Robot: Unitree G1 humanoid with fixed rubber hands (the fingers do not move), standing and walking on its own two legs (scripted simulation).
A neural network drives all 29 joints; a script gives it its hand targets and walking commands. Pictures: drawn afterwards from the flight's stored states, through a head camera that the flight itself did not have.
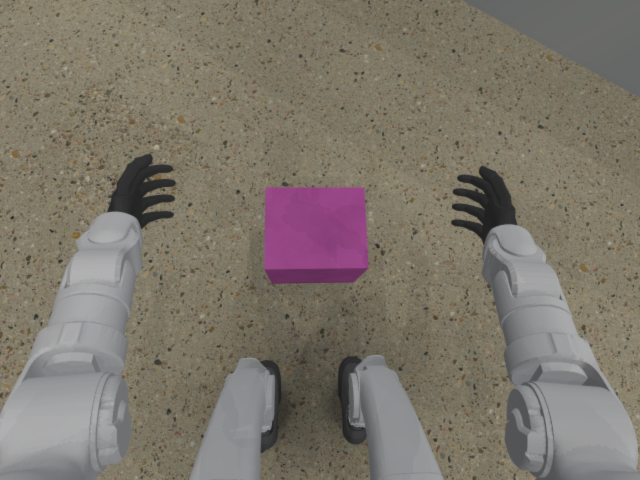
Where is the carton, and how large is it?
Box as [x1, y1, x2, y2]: [264, 187, 368, 283]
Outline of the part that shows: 265,187 264,269 272,283 348,282 356,279 368,267 363,187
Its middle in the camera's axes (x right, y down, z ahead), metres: -0.01 +0.01 +0.97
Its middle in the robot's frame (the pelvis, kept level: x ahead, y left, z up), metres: +0.51 -0.02 -0.56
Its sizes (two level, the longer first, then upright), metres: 0.223 0.185 0.241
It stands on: the floor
